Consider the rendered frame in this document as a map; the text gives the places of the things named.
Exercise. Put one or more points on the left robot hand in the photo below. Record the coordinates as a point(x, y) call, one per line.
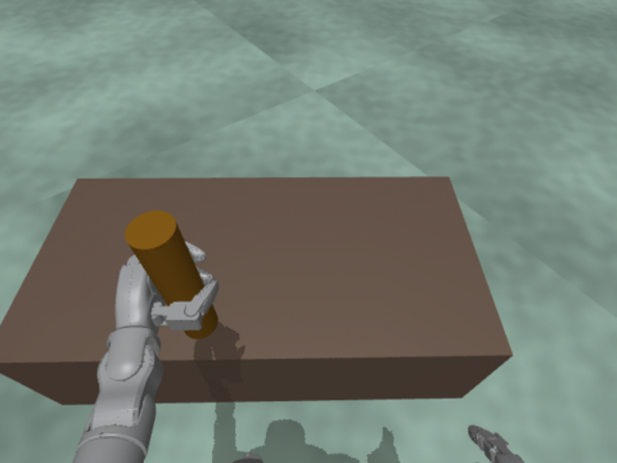
point(139, 303)

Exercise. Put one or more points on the left robot arm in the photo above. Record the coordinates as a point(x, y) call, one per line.
point(120, 425)

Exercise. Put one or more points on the can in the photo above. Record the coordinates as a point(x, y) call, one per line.
point(158, 244)

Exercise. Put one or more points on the right robot hand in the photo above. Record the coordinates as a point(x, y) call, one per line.
point(496, 448)

